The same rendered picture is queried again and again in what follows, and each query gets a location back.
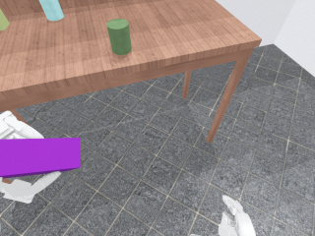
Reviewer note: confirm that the robot left hand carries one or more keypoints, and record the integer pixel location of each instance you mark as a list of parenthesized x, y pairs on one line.
[(19, 190)]

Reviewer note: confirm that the robot right hand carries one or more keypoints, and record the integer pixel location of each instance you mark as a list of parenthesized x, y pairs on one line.
[(240, 224)]

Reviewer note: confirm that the sponge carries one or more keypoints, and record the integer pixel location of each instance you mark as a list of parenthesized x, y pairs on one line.
[(26, 157)]

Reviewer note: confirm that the table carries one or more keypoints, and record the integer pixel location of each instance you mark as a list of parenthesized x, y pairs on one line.
[(42, 60)]

